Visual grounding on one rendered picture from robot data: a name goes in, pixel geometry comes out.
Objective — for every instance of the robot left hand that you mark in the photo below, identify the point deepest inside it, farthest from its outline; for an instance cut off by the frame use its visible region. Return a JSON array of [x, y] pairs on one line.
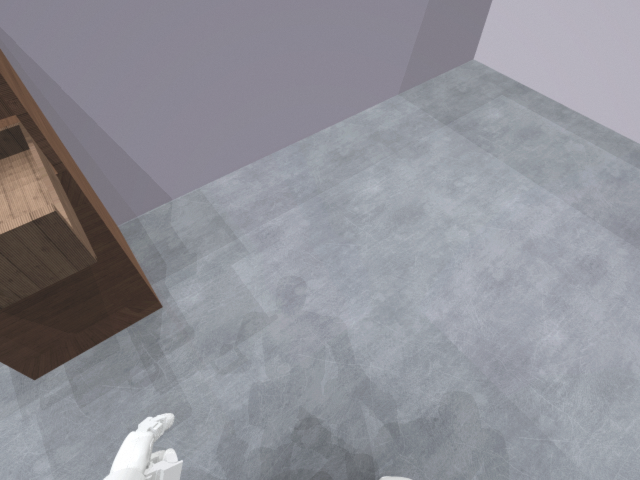
[[136, 451]]

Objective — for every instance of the cabinet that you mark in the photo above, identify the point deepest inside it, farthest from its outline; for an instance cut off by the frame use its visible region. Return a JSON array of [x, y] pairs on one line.
[[54, 325]]

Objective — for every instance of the drawer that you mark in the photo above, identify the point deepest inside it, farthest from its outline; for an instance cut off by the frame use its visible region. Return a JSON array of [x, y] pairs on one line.
[[41, 238]]

